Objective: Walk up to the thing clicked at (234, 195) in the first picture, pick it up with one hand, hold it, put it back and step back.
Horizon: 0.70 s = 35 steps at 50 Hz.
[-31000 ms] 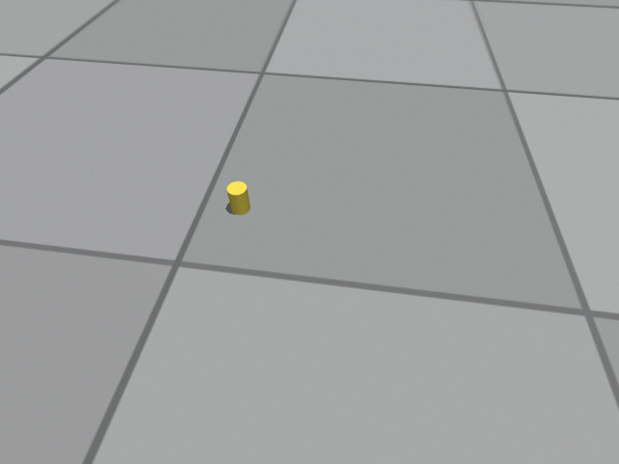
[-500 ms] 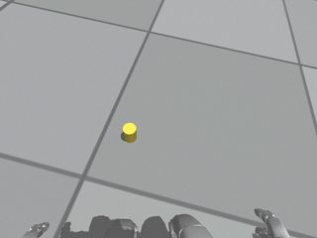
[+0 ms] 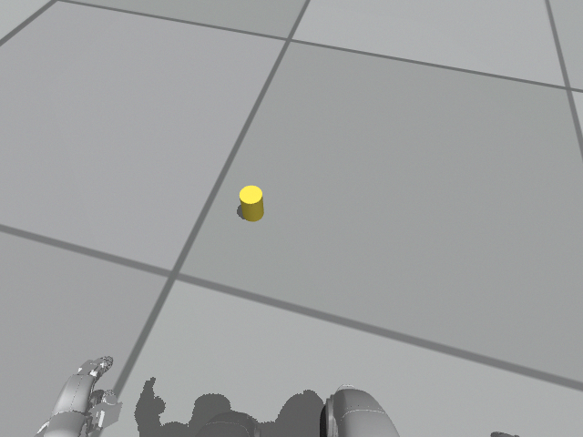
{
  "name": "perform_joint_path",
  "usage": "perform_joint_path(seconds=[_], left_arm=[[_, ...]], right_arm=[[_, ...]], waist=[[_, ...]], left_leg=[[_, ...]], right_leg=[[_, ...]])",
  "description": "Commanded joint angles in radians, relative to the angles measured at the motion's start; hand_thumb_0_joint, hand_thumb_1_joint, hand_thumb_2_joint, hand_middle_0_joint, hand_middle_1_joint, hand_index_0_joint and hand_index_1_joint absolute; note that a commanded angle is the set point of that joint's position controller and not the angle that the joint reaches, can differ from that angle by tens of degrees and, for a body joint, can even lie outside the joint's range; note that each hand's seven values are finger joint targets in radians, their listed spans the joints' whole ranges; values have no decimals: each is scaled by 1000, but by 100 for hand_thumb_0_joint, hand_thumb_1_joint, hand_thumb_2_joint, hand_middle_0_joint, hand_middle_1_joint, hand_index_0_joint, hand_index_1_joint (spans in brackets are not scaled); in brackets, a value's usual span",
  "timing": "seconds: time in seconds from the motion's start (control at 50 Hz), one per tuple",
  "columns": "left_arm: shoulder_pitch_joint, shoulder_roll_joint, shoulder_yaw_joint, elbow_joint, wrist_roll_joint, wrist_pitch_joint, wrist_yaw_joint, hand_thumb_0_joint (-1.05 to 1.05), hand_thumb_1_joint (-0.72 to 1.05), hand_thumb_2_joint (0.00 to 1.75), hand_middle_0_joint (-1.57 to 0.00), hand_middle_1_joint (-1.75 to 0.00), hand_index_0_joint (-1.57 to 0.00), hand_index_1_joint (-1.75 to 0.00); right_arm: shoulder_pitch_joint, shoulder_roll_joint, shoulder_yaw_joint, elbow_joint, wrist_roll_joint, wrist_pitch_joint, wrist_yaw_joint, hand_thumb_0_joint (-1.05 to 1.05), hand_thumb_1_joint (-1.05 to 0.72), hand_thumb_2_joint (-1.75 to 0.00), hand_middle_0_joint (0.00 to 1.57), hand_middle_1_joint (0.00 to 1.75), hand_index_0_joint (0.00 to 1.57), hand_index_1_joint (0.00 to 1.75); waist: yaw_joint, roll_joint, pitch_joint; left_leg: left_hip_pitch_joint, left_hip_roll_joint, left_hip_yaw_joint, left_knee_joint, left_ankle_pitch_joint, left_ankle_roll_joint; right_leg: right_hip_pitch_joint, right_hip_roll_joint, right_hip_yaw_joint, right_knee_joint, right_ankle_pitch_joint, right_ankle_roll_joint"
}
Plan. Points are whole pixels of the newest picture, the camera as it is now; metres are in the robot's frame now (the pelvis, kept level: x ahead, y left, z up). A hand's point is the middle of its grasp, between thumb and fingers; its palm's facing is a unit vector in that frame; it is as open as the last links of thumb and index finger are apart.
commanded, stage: step back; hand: left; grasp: from the side
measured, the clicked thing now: (252, 204) +0.91 +0.15 -0.69
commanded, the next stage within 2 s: stand in 1.48 s
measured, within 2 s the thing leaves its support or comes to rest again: neither
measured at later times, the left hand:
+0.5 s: hand out of the picture -0.10 +0.22 -0.12, palm faces -0.01 -0.90 -0.43, open 7.4 cm
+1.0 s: hand out of the picture -0.16 +0.22 -0.13, palm faces +0.07 -0.93 -0.37, open 7.4 cm
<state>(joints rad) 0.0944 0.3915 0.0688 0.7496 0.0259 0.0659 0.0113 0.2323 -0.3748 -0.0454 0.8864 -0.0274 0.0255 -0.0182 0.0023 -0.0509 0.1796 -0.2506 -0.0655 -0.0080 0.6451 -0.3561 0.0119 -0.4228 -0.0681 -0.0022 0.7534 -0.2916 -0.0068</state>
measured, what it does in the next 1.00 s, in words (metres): walks backwards: right foot, then left foot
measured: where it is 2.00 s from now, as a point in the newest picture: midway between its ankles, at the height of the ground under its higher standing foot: outside the picture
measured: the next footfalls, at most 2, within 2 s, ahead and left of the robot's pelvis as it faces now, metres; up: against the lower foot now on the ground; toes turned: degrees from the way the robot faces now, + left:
right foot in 0.30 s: -0.11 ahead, -0.15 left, +0.00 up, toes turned +1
left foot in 0.60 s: -0.16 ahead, +0.09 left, +0.00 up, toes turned +0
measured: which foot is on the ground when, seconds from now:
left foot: down 0.00-0.30, up 0.32-0.58, down 0.60-0.86, up 0.88-1.00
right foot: up 0.00-0.28, down 0.30-1.00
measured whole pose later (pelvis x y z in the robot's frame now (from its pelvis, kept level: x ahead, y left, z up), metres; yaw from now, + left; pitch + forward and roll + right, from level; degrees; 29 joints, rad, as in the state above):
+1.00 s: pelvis -0.19 -0.04 +0.02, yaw +2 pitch -2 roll -1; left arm 0.24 0.34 0.05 1.00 0.04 -0.04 -0.01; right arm 0.21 -0.39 -0.05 1.00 -0.03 0.01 0.02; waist 0.04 0.04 0.05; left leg -0.35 -0.02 -0.08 0.83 -0.46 0.01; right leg -0.26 0.00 -0.03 0.56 -0.27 -0.03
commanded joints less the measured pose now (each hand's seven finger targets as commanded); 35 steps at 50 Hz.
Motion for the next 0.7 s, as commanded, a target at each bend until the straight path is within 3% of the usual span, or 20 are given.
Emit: perform_joint_path(seconds=[0.0, 0.04, 0.06, 0.16, 0.2, 0.24, 0.26, 0.28, 0.3, 0.32, 0.36, 0.44, 0.5, 0.52, 0.56, 0.58, 0.6, 0.62, 0.64, 0.68], left_arm=[[-34, 197, 69, -85, 0, -1, 22, 0, 90, 90, -20, -30, -20, -30], [19, 184, 67, -48, -20, 1, 17, 0, 90, 90, -20, -30, -20, -30], [51, 195, 69, -32, -19, -1, 14, 0, 90, 90, -20, -30, -20, -30], [45, 172, 64, -33, -3, -16, -3, 0, 90, 90, -20, -30, -20, -30], [85, 169, 60, -14, -3, -24, -5, 0, 90, 90, -20, -30, -20, -30], [176, 157, 61, 46, -1, -38, -4, 0, 90, 90, -20, -30, -20, -30], [190, 194, 72, 62, 11, -47, -1, 0, 90, 90, -20, -30, -20, -30], [187, 290, 97, 54, 22, -52, 0, 0, 90, 90, -20, -30, -20, -30], [127, 401, 118, 16, 25, -49, 1, 0, 90, 90, -20, -30, -20, -30], [75, 373, 109, 4, 16, -57, 7, 0, 90, 90, -20, -30, -20, -30], [-30, 259, 73, 2, 16, -67, 15, 0, 90, 90, -20, -30, -20, -30], [67, 248, 78, 29, 29, -82, 12, 0, 90, 90, -20, -30, -20, -30], [96, 278, 90, 50, 28, -86, 9, 0, 90, 90, -20, -30, -20, -30], [80, 288, 90, 50, 26, -84, 6, 0, 90, 90, -20, -30, -20, -30], [58, 270, 69, 57, 18, -73, -2, 0, 90, 90, -20, -30, -20, -30], [86, 225, 50, 65, 20, -68, -4, 0, 90, 90, -20, -30, -20, -30], [112, 166, 30, 64, 11, -68, -8, 0, 90, 90, -20, -30, -20, -30], [35, 183, 38, 71, -7, -72, -4, 0, 90, 90, -20, -30, -20, -30], [-10, 251, 59, 82, 2, -75, -4, 0, 90, 90, -20, -30, -20, -30], [59, 194, 45, 116, -12, -83, -21, 0, 90, 90, -20, -30, -20, -30]], right_arm=[[-10, -381, -107, -107, -12, -43, -17, 0, -90, -90, 20, 30, 20, 30], [-83, -291, -71, -113, -10, -44, -28, 0, -90, -90, 20, 30, 20, 30], [-95, -282, -68, -121, -10, -42, -32, 0, -90, -90, 20, 30, 20, 30], [-48, -261, -70, -134, -21, -25, -26, 0, -90, -90, 20, 30, 20, 30], [-69, -288, -76, -145, -13, -16, -24, 0, -90, -90, 20, 30, 20, 30], [-105, -290, -70, -145, -2, 2, -17, 0, -90, -90, 20, 30, 20, 30], [-91, -246, -55, -144, 3, 8, -12, 0, -90, -90, 20, 30, 20, 30], [-75, -165, -34, -162, 7, 8, -12, 0, -90, -90, 20, 30, 20, 30], [-142, -195, -55, -181, 10, 10, -32, 0, -90, -90, 20, 30, 20, 30], [-152, -233, -71, -164, 14, 12, -32, 0, -90, -90, 20, 30, 20, 30], [-68, -217, -56, -106, 23, 5, -24, 0, -90, -90, 20, 30, 20, 30], [-63, -215, -55, -82, 2, -7, -6, 0, -90, -90, 20, 30, 20, 30], [-96, -214, -59, -75, -11, -17, 11, 0, -90, -90, 20, 30, 20, 30], [-78, -216, -60, -63, -11, -23, 15, 0, -90, -90, 20, 30, 20, 30], [6, -191, -64, 1, -5, -35, 21, 0, -90, -90, 20, 30, 20, 30], [32, -203, -76, 23, -11, -41, 20, 0, -90, -90, 20, 30, 20, 30], [59, -256, -88, 23, -25, -48, 16, 0, -90, -90, 20, 30, 20, 30], [-7, -346, -90, 2, -20, -52, 17, 0, -90, -90, 20, 30, 20, 30], [-52, -342, -91, -11, -16, -57, 20, 0, -90, -90, 20, 30, 20, 30], [-118, -246, -55, -8, -18, -73, 14, 0, -90, -90, 20, 30, 20, 30]], waist=[[-38, 223, -202], [24, 112, -213], [31, 142, -200], [-20, 206, -209], [-5, 258, -263], [36, 244, -305], [32, 168, -293], [25, -115, -231], [87, -232, -200], [58, -150, -137], [-20, -17, -131], [43, -81, -157], [74, -123, -152], [57, -143, -149], [11, -110, -158], [0, -31, -163], [-12, 145, -177], [-34, 253, -117], [-32, 151, -26], [24, 112, -66]], left_leg=[[-71, 495, -546, -282, 553, 309], [-2, 361, -301, -197, 657, 248], [-40, 349, -255, -184, 632, 233], [93, 326, -226, -143, 568, 245], [103, 332, -223, -105, 563, 216], [18, 271, -147, -28, 439, 155], [-117, 210, -121, 45, 267, 101], [-394, 41, -72, 212, -97, 25], [-318, -14, -140, 431, -284, -14], [-266, 15, -215, 545, -247, -19], [-279, -30, -193, 588, -108, -10], [-302, 4, -104, 426, -104, -32], [-247, 50, -59, 154, -190, -28], [-156, 74, -44, 61, -207, -18], [78, 29, 20, -203, -69, 15], [185, 38, -32, -256, -59, 31], [266, 200, -335, -352, -287, 80], [17, 410, -625, -473, -622, 207], [-140, 409, -602, -486, -595, 228], [-63, 290, -369, -402, -309, 162]], right_leg=[[-11, 120, 175, 438, -362, -7], [-54, 150, 225, 551, -273, -17], [-39, 147, 188, 564, -249, -10], [-29, 105, 87, 236, -262, 32], [56, 70, 56, 7, -215, 10], [244, 97, -20, -306, -1, -14], [325, 66, 58, -337, 28, -25], [353, -127, 385, -367, -9, -85], [60, -365, 612, -445, -2, -287], [-63, -376, 605, -466, -20, -305], [34, -185, 293, -326, 153, -195], [198, -141, 268, -325, -96, -178], [239, -196, 336, -380, -367, -196], [173, -216, 344, -388, -378, -194], [56, -154, 229, -343, -342, -141], [-27, -104, 168, -251, -339, -105], [-195, -27, 101, -75, -333, -43], [-181, 51, -13, 65, -299, -2], [-97, 18, 84, 132, -257, -4], [-30, 21, 58, 105, -133, -8]])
